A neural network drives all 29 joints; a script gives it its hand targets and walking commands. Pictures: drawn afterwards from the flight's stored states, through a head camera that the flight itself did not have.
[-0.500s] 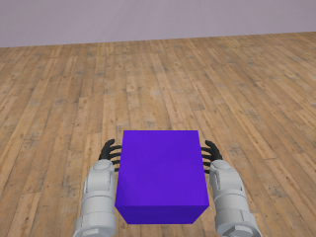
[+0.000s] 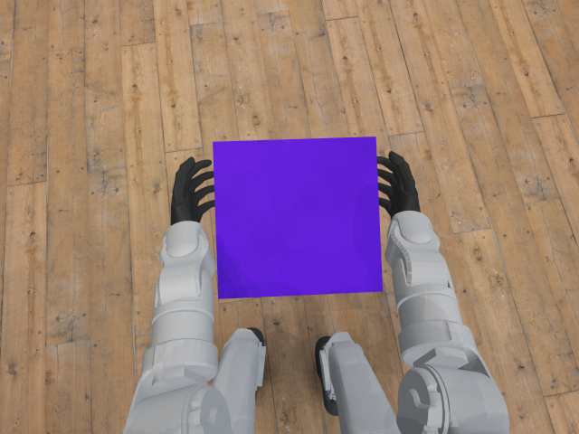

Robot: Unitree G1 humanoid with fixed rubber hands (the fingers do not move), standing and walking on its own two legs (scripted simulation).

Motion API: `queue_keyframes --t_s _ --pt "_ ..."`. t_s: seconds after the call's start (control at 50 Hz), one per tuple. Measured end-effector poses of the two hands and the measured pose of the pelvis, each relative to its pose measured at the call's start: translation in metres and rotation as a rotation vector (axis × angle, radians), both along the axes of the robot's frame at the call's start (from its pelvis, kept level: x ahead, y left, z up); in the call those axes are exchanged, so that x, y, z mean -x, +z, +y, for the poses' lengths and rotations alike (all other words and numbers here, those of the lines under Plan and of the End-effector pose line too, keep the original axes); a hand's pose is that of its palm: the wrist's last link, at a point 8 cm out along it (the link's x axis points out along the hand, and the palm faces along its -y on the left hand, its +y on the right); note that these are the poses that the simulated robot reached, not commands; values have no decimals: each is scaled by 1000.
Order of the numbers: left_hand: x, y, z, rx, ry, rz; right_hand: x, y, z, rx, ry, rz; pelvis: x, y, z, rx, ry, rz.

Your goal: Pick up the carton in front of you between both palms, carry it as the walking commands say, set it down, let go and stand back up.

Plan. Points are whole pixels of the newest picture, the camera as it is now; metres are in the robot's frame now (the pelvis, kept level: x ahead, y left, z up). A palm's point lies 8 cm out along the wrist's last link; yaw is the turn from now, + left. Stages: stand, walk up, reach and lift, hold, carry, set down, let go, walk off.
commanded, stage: set down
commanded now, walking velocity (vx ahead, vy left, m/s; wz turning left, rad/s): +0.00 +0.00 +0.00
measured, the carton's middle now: (294, 219) +0.41 +0.01 -0.16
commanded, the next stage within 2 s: none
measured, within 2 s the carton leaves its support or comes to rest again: rests again in 1.94 s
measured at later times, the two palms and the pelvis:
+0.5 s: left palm (214, 220) +0.43 +0.15 -0.22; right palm (375, 203) +0.46 -0.14 -0.22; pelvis -0.02 +0.00 -0.13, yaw +0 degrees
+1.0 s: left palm (230, 226) +0.45 +0.15 -0.37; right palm (357, 205) +0.50 -0.15 -0.38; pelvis -0.04 -0.01 -0.24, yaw +1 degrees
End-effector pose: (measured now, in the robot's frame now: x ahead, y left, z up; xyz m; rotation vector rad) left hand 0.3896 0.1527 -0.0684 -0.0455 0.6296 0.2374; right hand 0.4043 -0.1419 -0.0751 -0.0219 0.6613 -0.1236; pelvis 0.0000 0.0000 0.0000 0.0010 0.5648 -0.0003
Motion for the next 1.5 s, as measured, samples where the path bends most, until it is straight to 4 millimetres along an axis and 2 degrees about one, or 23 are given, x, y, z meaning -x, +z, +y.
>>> queue_keyframes --t_s 0.2,0.56,0.94,1.16,1.26,1.5 --pt "-19 -48 1 9 28 28 -27 -46 2 8 22 30 13 -54 2 1 4 107" --pt "-39 -171 -4 0 55 48 -59 -167 -3 30 76 46 27 -148 2 -5 0 232" --pt "-58 -287 -7 -17 91 78 -92 -286 -4 56 147 72 43 -229 -6 -33 -6 235" --pt "-69 -355 -7 -16 113 104 -110 -356 -2 73 190 98 44 -270 -10 -52 -9 194" --pt "-74 -369 -2 -8 112 114 -116 -374 1 89 209 116 39 -281 -12 -52 1 168" --pt "-76 -373 2 6 101 99 -118 -374 6 54 213 108 37 -292 -8 -44 3 145"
